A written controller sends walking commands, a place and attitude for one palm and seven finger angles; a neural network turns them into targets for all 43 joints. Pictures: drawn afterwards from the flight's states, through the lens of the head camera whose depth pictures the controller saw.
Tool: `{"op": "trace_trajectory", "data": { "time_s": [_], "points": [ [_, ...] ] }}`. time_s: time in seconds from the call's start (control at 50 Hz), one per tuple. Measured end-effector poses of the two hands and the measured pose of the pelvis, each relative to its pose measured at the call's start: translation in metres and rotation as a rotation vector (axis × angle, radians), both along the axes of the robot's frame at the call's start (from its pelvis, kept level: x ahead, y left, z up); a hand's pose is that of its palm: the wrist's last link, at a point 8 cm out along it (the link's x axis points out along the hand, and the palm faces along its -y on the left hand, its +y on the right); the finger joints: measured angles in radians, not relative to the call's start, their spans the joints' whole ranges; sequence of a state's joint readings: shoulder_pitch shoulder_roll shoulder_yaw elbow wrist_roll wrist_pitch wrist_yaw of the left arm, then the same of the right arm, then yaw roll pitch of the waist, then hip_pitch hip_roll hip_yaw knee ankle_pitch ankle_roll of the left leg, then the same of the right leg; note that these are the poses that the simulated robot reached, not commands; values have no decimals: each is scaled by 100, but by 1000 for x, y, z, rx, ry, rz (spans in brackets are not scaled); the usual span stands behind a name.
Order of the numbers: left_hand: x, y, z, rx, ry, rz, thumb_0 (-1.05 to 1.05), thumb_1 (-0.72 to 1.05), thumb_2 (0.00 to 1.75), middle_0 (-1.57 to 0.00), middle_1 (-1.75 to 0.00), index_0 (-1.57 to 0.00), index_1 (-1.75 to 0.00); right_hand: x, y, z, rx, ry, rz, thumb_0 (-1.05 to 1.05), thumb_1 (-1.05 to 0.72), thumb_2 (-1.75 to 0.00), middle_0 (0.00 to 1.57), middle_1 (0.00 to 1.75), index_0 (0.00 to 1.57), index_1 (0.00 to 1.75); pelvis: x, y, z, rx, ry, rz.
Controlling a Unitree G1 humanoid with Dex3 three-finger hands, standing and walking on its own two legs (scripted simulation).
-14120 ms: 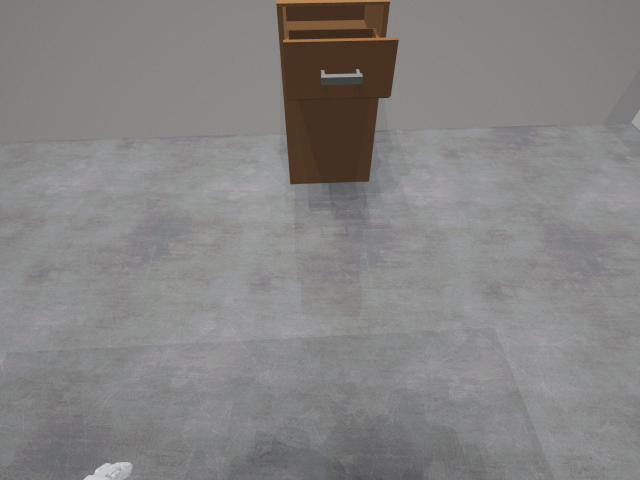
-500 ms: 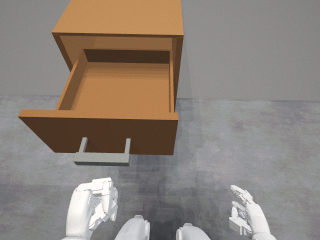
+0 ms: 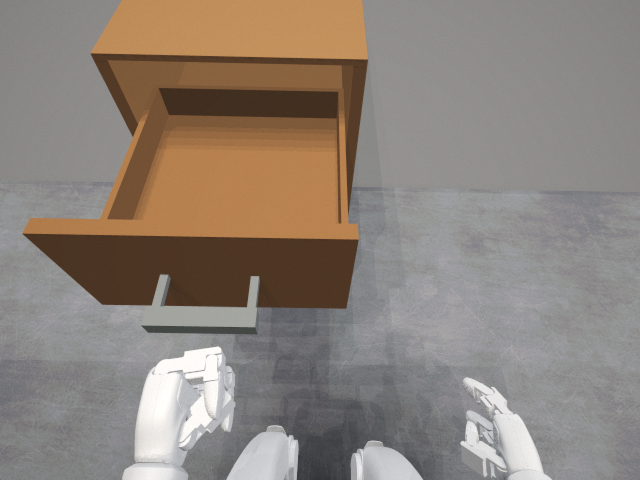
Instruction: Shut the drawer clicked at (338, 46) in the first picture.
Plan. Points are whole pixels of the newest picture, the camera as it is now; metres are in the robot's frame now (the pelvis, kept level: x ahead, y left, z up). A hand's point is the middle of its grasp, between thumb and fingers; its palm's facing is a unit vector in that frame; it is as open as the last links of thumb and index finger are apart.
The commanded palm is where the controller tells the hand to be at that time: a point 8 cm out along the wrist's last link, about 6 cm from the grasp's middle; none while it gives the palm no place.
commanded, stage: bring the fist close to the handle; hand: left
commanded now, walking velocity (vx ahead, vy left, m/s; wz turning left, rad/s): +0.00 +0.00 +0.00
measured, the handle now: (205, 302) +0.32 +0.15 +0.04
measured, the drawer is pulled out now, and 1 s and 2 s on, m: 0.30 0.23 0.11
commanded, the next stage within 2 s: push the drawer shut in 0.02 s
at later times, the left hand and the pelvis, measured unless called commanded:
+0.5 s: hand (229, 371) +0.24 +0.11 +0.03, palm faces -0.01 -1.00 +0.00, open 3.2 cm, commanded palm +0.23 +0.16 +0.04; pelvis -0.01 +0.01 +0.00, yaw +0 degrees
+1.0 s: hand (236, 317) +0.30 +0.11 +0.03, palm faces -0.01 -1.00 -0.02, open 3.2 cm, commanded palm +0.29 +0.17 +0.04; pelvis -0.01 +0.01 +0.01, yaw +0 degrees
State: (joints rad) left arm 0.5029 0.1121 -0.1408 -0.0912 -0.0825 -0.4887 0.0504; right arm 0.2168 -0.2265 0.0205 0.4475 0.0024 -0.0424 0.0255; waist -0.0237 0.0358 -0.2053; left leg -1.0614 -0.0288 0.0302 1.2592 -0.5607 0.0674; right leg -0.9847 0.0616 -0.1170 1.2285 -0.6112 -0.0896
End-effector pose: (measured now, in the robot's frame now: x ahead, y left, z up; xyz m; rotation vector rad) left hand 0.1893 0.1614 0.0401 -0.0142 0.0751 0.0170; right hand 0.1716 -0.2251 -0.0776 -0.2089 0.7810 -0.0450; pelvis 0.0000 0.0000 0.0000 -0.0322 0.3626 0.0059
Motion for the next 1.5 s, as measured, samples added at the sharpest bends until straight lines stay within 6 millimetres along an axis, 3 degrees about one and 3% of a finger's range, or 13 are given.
{"op": "trace_trajectory", "data": {
  "time_s": [0.22,0.36,0.66,1.06,1.5],
  "points": [
    [3,3,-1,5,-23,4,2,90,90,-139,-160,-140,-160,8,10,-1,10,-18,20,1,-91,-90,20,30,20,30,-2,3,-4,-5,1,2],
    [17,4,-4,14,-35,-15,1,90,90,-139,-160,-140,-160,5,15,-3,9,-8,30,1,-91,-90,20,30,20,30,-5,5,-4,-9,1,5],
    [45,8,-9,23,-46,-31,-2,86,94,-139,-160,-140,-160,-17,7,-7,-31,76,10,1,-91,-90,20,30,20,30,-9,9,0,-17,-3,10],
    [101,9,-8,34,-62,-33,1,88,93,-139,-160,-140,-160,-43,4,-7,-33,159,-27,1,-91,-90,20,30,20,30,-14,14,7,-16,-11,1],
    [146,9,-10,50,-80,-14,-2,86,94,-140,-160,-141,-160,-74,-6,-20,-48,275,-79,1,-91,-90,20,30,20,30,-19,15,4,-16,3,-1]
  ]
}}
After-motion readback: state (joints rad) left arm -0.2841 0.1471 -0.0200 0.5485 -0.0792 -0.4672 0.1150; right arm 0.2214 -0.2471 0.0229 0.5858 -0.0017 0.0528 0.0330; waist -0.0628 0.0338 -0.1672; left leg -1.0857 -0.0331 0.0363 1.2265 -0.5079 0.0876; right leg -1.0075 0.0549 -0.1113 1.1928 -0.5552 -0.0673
